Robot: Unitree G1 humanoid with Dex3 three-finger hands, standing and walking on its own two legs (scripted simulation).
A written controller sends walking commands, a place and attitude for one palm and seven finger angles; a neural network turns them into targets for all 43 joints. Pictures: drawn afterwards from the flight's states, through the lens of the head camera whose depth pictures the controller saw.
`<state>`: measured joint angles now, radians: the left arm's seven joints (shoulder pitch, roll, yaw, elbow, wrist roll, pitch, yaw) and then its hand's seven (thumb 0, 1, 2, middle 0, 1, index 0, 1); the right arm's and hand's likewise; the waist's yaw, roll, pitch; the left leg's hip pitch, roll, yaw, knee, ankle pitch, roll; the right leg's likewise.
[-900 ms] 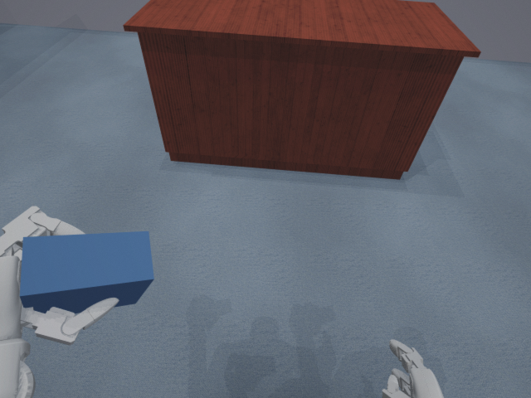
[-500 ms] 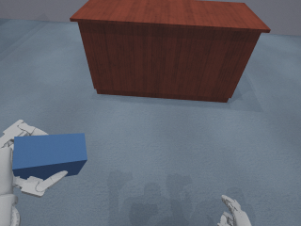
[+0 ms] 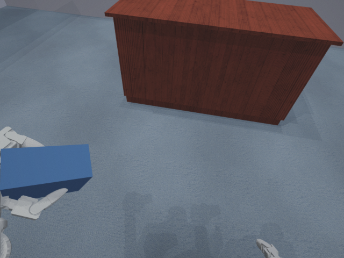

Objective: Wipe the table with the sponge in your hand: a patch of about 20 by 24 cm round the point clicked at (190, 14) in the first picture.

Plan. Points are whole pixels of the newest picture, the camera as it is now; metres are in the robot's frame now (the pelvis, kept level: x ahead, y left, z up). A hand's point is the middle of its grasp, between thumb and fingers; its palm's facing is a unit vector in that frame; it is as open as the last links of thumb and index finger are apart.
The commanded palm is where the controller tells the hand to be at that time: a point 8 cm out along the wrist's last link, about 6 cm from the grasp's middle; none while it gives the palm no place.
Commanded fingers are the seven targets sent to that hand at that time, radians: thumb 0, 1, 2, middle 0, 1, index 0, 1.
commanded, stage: walk to a spot facing it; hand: left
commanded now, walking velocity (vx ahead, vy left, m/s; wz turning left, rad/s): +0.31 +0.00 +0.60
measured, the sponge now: (59, 172) +0.23 +0.21 +0.15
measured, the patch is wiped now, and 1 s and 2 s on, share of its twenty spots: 0.00 0.00 0.00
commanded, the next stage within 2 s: none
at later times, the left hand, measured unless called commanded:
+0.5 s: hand (29, 176) +0.21 +0.24 +0.18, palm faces +0.61 -0.65 -0.45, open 10.0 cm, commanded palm +0.15 +0.27 +0.19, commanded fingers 0.00 0.10 1.30 -1.20 -1.60 -1.20 -1.60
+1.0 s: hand (39, 136) +0.28 +0.26 +0.19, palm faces +0.76 -0.48 -0.44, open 10.0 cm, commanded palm +0.22 +0.27 +0.19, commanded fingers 0.00 0.10 1.30 -1.20 -1.60 -1.20 -1.60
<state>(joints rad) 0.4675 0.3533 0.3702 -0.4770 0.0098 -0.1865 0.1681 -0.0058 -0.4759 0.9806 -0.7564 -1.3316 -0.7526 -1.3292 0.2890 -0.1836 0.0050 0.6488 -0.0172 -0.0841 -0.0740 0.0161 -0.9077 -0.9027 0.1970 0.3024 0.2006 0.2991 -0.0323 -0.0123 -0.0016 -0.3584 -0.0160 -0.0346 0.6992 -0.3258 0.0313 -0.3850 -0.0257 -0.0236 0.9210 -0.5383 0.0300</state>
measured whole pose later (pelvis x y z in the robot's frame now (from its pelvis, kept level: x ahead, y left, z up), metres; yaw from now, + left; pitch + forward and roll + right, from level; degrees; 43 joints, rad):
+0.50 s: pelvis +0.08 -0.05 +0.02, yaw +18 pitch +0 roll +3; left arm 0.51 0.35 0.33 -0.52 0.00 -0.18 0.15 -0.01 -0.48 0.98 -0.76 -1.33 -0.75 -1.33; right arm 0.21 -0.27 -0.04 0.60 -0.02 -0.04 -0.08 0.02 -0.91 -0.90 0.20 0.30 0.20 0.30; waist 0.02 -0.05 0.07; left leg -0.51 0.09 0.13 0.88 -0.35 -0.02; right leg -0.14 -0.14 -0.25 0.49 -0.34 -0.01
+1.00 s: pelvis +0.21 -0.05 +0.00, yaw +28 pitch -2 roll +1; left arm 0.41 0.34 0.34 -0.46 0.00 -0.19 0.15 0.00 -0.48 0.98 -0.76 -1.33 -0.75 -1.33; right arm 0.24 -0.17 0.04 0.68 0.00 -0.07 -0.05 0.01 -0.90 -0.90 0.20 0.30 0.21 0.30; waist 0.05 0.05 0.05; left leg -0.43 0.07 0.01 1.05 -0.47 0.00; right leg -0.32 -0.11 -0.19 0.70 -0.32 -0.03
